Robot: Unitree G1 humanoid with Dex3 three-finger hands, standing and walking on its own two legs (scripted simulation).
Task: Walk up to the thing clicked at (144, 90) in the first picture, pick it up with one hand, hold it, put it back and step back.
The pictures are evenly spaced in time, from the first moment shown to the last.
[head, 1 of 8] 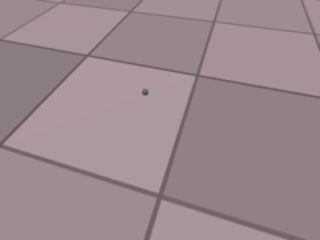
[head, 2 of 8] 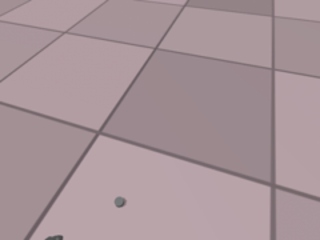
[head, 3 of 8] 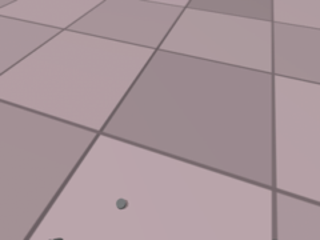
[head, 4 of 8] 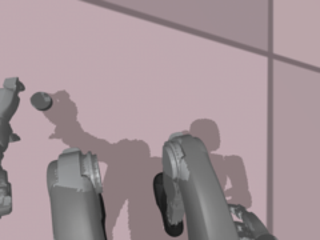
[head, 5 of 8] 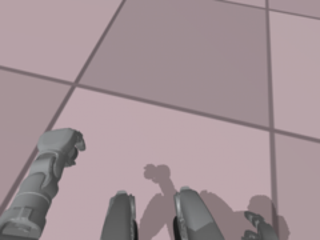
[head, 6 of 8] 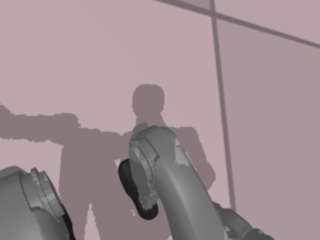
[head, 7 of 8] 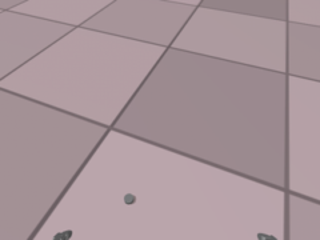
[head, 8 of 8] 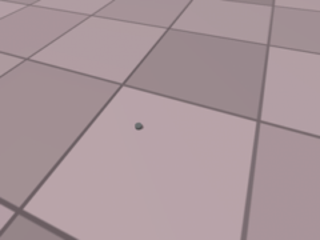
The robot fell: no
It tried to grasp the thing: yes
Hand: left
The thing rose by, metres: 0.69
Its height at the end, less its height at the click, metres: +0.00
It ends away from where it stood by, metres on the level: 0.01
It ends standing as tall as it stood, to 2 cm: yes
